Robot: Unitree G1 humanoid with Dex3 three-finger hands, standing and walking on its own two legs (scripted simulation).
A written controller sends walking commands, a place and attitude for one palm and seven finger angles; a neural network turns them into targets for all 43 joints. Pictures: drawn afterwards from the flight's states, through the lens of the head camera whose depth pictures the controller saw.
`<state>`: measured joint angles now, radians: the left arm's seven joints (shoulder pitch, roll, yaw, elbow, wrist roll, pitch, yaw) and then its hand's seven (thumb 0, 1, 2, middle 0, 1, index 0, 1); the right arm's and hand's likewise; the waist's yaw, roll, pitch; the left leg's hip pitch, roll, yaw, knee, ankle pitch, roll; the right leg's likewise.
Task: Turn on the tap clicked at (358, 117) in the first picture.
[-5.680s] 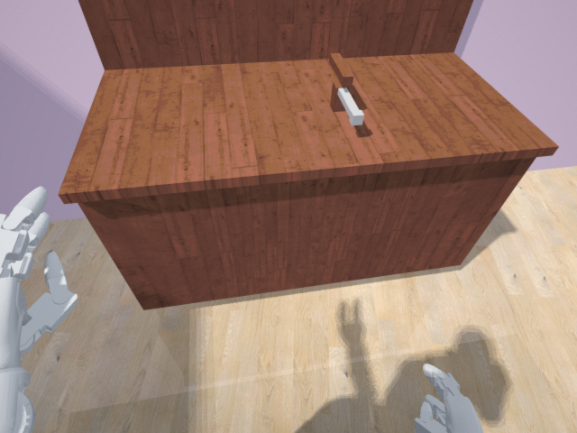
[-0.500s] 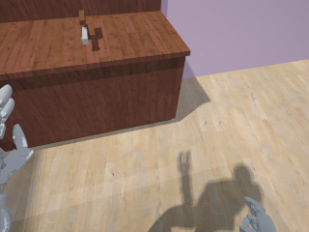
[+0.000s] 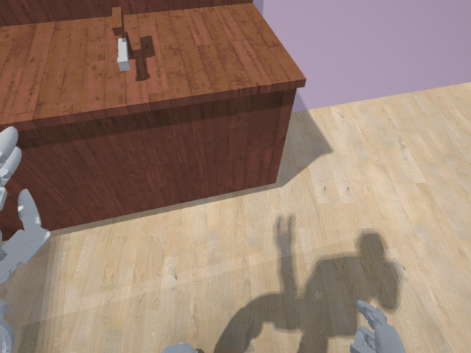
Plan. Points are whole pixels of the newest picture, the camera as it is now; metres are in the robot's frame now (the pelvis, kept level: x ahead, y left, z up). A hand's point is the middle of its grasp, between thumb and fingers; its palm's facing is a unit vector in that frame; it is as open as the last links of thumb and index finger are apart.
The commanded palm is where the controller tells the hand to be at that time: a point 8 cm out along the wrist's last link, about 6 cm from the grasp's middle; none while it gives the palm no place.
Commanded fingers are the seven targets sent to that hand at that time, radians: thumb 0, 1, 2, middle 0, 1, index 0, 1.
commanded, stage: take the last steps up to it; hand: left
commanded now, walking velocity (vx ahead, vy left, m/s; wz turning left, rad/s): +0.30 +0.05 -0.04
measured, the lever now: (123, 63) +0.82 +0.38 +0.01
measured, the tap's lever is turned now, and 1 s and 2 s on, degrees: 0 0 0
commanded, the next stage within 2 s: come to a stop and stand still in 1.50 s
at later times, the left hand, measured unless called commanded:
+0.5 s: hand (100, 149) +0.34 +0.22 +0.17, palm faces +0.38 -0.80 -0.46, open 7.4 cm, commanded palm +0.28 +0.27 +0.19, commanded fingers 0.00 0.90 0.90 -0.20 -0.30 -0.20 -0.30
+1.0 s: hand (119, 90) +0.46 +0.22 +0.19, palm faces +0.36 -0.81 -0.46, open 7.4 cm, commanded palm +0.41 +0.27 +0.19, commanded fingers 0.00 0.90 0.90 -0.20 -0.30 -0.20 -0.30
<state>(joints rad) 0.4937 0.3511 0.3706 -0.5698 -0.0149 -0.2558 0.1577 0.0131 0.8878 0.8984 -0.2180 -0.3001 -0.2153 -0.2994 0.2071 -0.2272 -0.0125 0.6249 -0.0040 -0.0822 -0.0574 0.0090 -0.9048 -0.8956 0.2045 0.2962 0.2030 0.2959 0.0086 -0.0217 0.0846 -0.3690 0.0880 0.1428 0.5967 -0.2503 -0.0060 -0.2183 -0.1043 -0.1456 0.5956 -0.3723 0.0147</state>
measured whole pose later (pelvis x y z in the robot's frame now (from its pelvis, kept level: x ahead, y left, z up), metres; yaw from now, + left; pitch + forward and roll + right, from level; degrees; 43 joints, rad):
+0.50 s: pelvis +0.12 -0.01 +0.01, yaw -1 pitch +1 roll +2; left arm 0.47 0.33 0.36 -0.47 -0.02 -0.24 0.14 0.01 0.89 0.90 -0.22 -0.30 -0.22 -0.30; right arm 0.18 -0.22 -0.01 0.68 0.00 -0.06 -0.05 0.01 -0.90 -0.90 0.20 0.30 0.20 0.30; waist 0.00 0.03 0.08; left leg -0.53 0.08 0.07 1.14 -0.37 -0.03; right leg -0.25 -0.06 -0.18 0.55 -0.32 -0.05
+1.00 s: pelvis +0.23 +0.00 +0.00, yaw -2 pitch +1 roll +0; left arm 0.49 0.38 0.38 -0.53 -0.03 -0.24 0.15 0.01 0.89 0.90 -0.21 -0.30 -0.21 -0.30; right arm 0.22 -0.12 0.04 0.60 0.01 -0.12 -0.05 0.01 -0.90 -0.90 0.21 0.30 0.20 0.30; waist 0.01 0.03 0.05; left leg -0.27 0.11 0.15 0.55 -0.28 -0.02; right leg -0.38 -0.08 -0.15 0.68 -0.35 0.03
